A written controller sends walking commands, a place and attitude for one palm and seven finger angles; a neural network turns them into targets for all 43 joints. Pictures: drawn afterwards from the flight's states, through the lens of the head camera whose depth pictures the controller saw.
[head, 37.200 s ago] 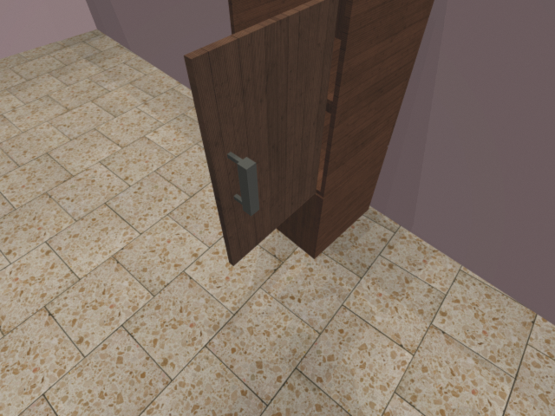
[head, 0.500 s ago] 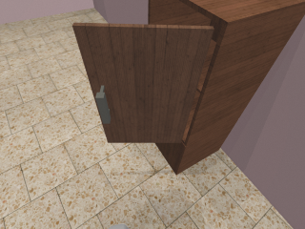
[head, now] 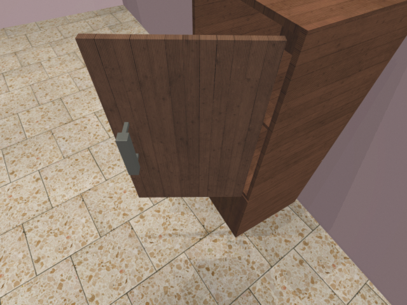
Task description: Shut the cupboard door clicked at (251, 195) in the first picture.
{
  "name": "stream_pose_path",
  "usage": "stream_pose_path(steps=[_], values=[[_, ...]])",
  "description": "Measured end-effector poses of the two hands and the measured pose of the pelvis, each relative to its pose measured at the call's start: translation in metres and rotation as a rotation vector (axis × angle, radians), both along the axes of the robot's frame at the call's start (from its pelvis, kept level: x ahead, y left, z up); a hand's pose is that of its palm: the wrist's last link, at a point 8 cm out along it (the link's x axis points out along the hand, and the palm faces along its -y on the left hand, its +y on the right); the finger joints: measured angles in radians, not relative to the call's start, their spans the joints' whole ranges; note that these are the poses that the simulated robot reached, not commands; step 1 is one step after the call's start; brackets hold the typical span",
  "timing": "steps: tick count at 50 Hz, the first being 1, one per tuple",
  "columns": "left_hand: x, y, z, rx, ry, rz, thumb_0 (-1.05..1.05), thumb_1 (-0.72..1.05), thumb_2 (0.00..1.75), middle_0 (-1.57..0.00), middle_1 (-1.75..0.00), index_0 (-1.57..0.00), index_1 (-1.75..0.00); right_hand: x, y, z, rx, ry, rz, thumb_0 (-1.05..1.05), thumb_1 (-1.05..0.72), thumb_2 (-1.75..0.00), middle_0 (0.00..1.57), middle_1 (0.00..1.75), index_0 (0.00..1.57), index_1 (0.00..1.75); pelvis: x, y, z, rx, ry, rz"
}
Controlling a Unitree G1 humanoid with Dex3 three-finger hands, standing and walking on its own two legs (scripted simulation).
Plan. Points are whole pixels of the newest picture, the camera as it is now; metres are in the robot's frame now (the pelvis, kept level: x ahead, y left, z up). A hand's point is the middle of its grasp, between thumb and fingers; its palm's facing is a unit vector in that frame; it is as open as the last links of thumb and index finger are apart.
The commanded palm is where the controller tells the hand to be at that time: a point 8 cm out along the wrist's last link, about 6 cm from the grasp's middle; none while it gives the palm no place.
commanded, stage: come to a stop and stand still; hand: left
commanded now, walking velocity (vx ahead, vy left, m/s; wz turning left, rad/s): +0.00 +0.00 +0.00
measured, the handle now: (130, 148) +0.47 +0.22 -0.02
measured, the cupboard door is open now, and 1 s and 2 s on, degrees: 61 61 61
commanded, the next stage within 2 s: look again from close up in 0.78 s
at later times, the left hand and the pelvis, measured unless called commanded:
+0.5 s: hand out of the picture +0.00 +0.20 -0.17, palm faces -0.01 -0.98 -0.22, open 7.3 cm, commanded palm none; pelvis -0.02 +0.03 +0.00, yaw +0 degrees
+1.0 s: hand out of the picture -0.04 +0.21 -0.17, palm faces -0.02 -0.99 -0.16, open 7.4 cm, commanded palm none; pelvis -0.01 +0.04 +0.01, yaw -1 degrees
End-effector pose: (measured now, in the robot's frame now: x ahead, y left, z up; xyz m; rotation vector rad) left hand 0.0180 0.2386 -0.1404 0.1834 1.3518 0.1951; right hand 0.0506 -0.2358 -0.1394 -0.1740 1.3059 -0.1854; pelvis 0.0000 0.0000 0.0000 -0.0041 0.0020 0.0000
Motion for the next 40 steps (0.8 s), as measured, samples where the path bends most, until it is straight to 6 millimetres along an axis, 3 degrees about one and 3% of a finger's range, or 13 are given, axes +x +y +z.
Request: stream_pose_path(steps=[8,13,24,40], values=[[0.015,0.003,-0.004,-0.023,-0.045,-0.021,0.01,0.91,0.9,-0.2,-0.3,-0.2,-0.29,-0.055,-0.001,0.006,-0.02,0.108,-0.026,0.01,-0.91,-0.9,0.2,0.29,0.2,0.3,-0.003,0.002,0.002,-0.001,-0.035,0.006],[0.008,-0.006,-0.002,-0.051,-0.041,-0.03,0.01,0.91,0.9,-0.2,-0.3,-0.2,-0.29,-0.075,0.011,0.009,0.004,0.147,-0.021,0.01,-0.91,-0.9,0.2,0.29,0.2,0.3,-0.008,0.006,0.007,-0.005,-0.023,0.001],[-0.019,0.011,0.002,-0.024,-0.044,-0.051,0.01,0.92,0.9,-0.2,-0.3,-0.2,-0.29,-0.076,0.045,-0.009,0.063,0.047,-0.013,0.02,-0.93,-0.9,0.2,0.29,0.2,0.3,-0.021,0.027,-0.001,-0.014,-0.034,-0.006],[-0.06,0.018,-0.001,-0.064,0.059,-0.027,0.01,0.91,0.9,-0.2,-0.3,-0.2,-0.29,-0.071,0.05,0.003,0.037,0.051,-0.001,0.01,-0.92,-0.9,0.2,0.29,0.2,0.3,-0.022,0.04,0.004,-0.003,0.001,-0.019]])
